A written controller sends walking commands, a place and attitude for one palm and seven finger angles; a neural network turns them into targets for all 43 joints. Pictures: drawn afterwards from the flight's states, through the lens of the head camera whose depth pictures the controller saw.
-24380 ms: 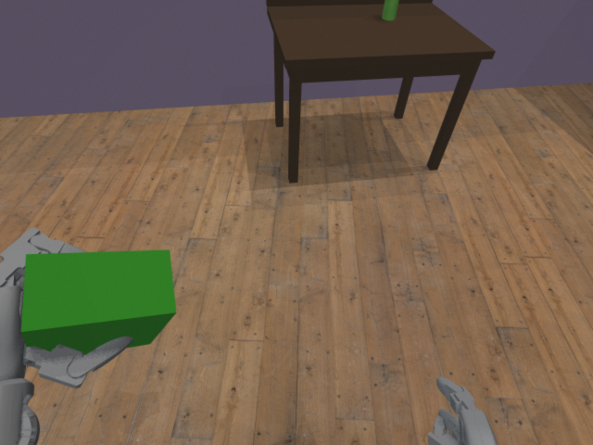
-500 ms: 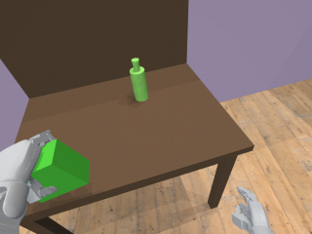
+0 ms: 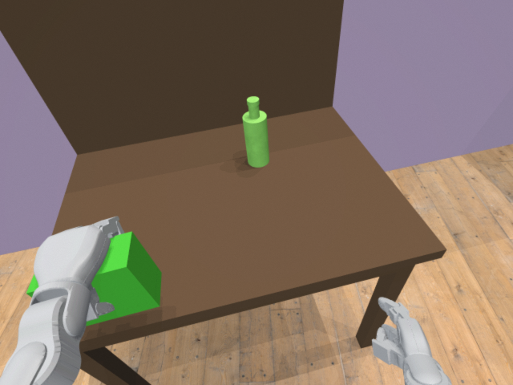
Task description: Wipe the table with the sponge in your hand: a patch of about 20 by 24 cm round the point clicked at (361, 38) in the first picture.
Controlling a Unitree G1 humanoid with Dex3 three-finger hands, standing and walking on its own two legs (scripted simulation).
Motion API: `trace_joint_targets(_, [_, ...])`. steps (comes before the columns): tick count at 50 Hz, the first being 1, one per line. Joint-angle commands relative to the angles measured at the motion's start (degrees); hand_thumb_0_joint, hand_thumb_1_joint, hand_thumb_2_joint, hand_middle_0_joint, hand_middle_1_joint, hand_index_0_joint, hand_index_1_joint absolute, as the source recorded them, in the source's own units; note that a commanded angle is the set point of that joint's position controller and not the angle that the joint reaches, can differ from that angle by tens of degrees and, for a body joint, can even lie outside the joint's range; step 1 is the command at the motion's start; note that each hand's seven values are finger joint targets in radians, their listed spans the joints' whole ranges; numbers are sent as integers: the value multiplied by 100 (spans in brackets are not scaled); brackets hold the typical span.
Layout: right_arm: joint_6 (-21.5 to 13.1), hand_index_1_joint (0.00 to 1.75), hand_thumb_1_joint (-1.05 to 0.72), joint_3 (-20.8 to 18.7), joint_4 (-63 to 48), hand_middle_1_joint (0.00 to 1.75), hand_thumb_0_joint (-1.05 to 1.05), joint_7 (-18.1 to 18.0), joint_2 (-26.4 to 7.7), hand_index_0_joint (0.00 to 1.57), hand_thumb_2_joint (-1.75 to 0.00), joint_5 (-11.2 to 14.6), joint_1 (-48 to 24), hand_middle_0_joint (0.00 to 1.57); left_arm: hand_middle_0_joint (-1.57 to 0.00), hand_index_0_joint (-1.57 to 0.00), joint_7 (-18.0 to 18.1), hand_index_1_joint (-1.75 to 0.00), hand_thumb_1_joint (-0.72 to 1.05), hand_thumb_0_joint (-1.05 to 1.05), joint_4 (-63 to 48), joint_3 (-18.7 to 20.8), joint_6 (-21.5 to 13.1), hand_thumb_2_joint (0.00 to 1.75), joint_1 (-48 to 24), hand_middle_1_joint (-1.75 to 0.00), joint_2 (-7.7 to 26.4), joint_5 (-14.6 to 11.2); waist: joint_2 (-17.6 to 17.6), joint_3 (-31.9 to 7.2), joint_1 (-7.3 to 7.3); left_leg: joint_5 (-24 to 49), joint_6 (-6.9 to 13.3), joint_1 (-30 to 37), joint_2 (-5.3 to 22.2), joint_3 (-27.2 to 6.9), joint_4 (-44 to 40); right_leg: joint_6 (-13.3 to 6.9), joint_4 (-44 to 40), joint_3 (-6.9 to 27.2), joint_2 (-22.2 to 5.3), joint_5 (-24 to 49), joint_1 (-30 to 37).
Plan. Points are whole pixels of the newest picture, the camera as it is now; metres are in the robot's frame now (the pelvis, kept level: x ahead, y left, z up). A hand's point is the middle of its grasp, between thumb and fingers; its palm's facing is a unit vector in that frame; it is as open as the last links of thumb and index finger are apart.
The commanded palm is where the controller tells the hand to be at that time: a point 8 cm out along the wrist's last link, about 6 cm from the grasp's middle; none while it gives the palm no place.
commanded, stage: turn the palm down, sponge in hand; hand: left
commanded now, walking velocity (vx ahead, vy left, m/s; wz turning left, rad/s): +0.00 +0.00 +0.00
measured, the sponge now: (109, 287) +0.22 +0.29 +0.04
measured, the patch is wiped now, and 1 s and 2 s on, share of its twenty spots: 0.00 0.00 0.00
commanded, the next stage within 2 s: move the sponge above the wiping area in 0.42 s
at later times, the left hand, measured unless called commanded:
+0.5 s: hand (94, 271) +0.22 +0.29 +0.09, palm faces +0.01 -0.08 -1.00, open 10.6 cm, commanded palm +0.19 +0.28 +0.15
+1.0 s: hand (115, 258) +0.26 +0.29 +0.07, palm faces -0.04 -0.08 -1.00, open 10.6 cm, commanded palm +0.23 +0.28 +0.13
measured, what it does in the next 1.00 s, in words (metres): stands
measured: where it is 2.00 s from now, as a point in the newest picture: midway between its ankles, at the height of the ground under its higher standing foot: outside the picture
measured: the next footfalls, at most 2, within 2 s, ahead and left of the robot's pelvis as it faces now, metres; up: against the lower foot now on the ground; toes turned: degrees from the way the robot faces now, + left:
none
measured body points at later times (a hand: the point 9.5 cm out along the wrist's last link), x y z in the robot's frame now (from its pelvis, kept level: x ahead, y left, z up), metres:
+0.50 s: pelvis +0.00 +0.00 +0.00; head -0.01 -0.04 +0.45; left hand +0.21 +0.29 +0.14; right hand +0.25 -0.19 -0.09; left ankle +0.04 +0.08 -0.74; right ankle +0.01 -0.09 -0.74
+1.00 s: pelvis +0.00 -0.01 +0.00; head +0.01 -0.05 +0.45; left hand +0.25 +0.29 +0.12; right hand +0.23 -0.23 -0.10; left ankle +0.04 +0.08 -0.74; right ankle +0.01 -0.09 -0.74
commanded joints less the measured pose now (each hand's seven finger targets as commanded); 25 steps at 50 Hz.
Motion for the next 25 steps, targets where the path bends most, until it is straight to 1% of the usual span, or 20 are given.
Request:
trace_joint_targets(1, [-235,30,-90,-196,-968,30,0,13,-566,20,-90,-32,-1244,20,-120,-120,261,-160,10,0,-1137,1028,27,130,-1322,-160,1522,424,57,-1054,104,573,-64,572,207,-795,-472,-182,-440,681,-37,343,-3])
trace_joint_targets(2, [-239,30,-90,-180,-975,30,0,30,-507,20,-90,-9,-1204,20,-120,-120,233,-160,10,0,-1137,742,18,130,-1346,-160,1176,377,-132,-1088,35,656,-69,592,218,-755,-442,-135,-409,507,-87,378,-26])
trace_joint_targets(5, [-230,30,-90,-231,-941,30,0,29,-558,20,-90,-21,-1160,20,-120,-120,189,-160,10,0,-1166,820,-58,130,-1291,-160,1285,283,-118,-1149,41,775,-64,708,211,-765,-450,-120,-480,528,-101,509,-1])
trace_joint_targets(6, [-235,30,-90,-196,-955,30,0,35,-559,20,-90,-24,-1257,20,-120,-120,192,-160,10,0,-1200,1027,-27,130,-1273,-160,1484,316,-51,-1059,83,634,-73,653,215,-852,-496,-179,-495,719,-34,421,22])
trace_joint_targets(7, [-248,30,-90,-178,-966,30,0,43,-504,20,-90,-15,-1224,20,-120,-120,165,-160,10,0,-1183,735,-38,130,-1312,-160,1162,317,-159,-1076,28,700,-66,651,213,-774,-456,-135,-468,548,-91,447,-3])
trace_joint_targets(10, [-222,30,-90,-235,-912,30,0,48,-565,20,-90,-35,-1166,20,-120,-120,157,-160,10,0,-1172,840,-112,130,-1375,-160,1324,335,-108,-1128,39,789,-81,729,225,-823,-478,-132,-498,577,-89,537,-24])
trace_joint_targets(11, [-233,30,-90,-207,-940,30,0,50,-566,20,-90,-38,-1250,20,-120,-120,171,-160,10,0,-1265,1037,-86,130,-1367,-160,1502,369,-23,-1121,89,690,-80,681,216,-883,-499,-194,-494,764,-26,492,54])
trace_joint_targets(12, [-249,30,-90,-196,-965,30,0,51,-501,20,-90,-17,-1213,20,-120,-120,161,-160,10,0,-1220,758,-95,130,-1363,-160,1177,338,-193,-1111,38,719,-71,681,225,-822,-462,-137,-488,592,-91,464,-3])
trace_joint_targets(13, [-257,30,-90,-222,-918,30,0,60,-546,20,-90,-22,-1189,20,-120,-120,160,-160,10,0,-1206,842,-143,130,-1384,-160,1284,341,-122,-1136,32,738,-92,723,232,-856,-465,-144,-508,628,-84,477,-38])
trace_joint_targets(15, [-229,30,-90,-243,-917,30,0,40,-555,20,-90,-33,-1169,20,-120,-120,167,-160,10,0,-1175,840,-172,130,-1361,-160,1308,314,-115,-1099,46,728,-83,733,217,-848,-482,-129,-537,609,-103,484,-45])
trace_joint_targets(16, [-240,30,-90,-215,-931,30,0,42,-555,20,-90,-30,-1256,20,-120,-120,179,-160,10,0,-1183,1028,-125,130,-1316,-160,1468,340,-85,-1016,91,551,-76,663,199,-880,-503,-185,-576,813,-44,356,-7])
trace_joint_targets(17, [-254,30,-90,-214,-942,30,0,48,-506,20,-90,-7,-1229,20,-120,-120,167,-160,10,0,-1188,732,-131,130,-1347,-160,1127,318,-184,-1029,27,607,-68,679,212,-818,-459,-138,-549,639,-99,377,-52])
trace_joint_targets(18, [-257,30,-90,-239,-901,30,0,55,-553,20,-90,-18,-1183,20,-120,-120,181,-160,10,0,-1167,879,-167,130,-1377,-160,1306,333,-183,-1133,47,653,-85,713,219,-853,-469,-140,-539,660,-95,409,-43])
trace_joint_targets(19, [-249,30,-90,-262,-912,30,0,49,-562,20,-90,-24,-1165,20,-120,-120,192,-160,10,0,-1223,837,-185,130,-1322,-160,1269,312,-23,-1161,50,739,-86,728,208,-825,-464,-151,-531,649,-100,488,18])
trace_joint_targets(20, [-247,30,-90,-266,-910,30,0,44,-558,20,-90,-30,-1194,20,-120,-120,209,-160,10,0,-1233,877,-185,130,-1343,-160,1339,326,-18,-1187,75,782,-81,751,186,-811,-443,-155,-545,678,-115,525,18])
trace_joint_targets(21, [-259,30,-90,-239,-926,30,0,47,-563,20,-90,-28,-1285,20,-120,-120,227,-160,10,0,-1287,1065,-143,130,-1329,-160,1499,350,23,-1129,103,667,-77,706,180,-877,-451,-210,-563,885,-48,452,44])
trace_joint_targets(22, [-273,30,-90,-237,-954,30,0,55,-517,20,-90,-12,-1218,20,-120,-120,224,-160,10,0,-1267,829,-148,130,-1284,-160,1201,310,-146,-1154,55,785,-69,691,187,-785,-403,-167,-531,684,-109,520,58])
trace_joint_targets(23, [-277,30,-90,-254,-905,30,0,56,-551,20,-90,-17,-1210,20,-120,-120,223,-160,10,0,-1168,920,-159,130,-1267,-160,1313,313,-222,-1164,59,838,-73,729,179,-781,-386,-164,-578,737,-115,546,7])
trace_joint_targets(24, [-251,30,-90,-284,-897,30,0,51,-566,20,-90,-20,-1169,20,-120,-120,218,-160,10,0,-1176,858,-165,130,-1229,-160,1251,278,-185,-1156,36,846,-80,731,189,-774,-400,-154,-590,709,-119,559,23])
trace_joint_targets(25, [-238,30,-90,-278,-893,30,0,46,-579,20,-90,-23,-1210,20,-120,-120,229,-160,10,0,-1179,910,-163,130,-1340,-160,1355,316,-163,-1169,60,823,-84,738,175,-801,-405,-151,-594,746,-128,540,-18])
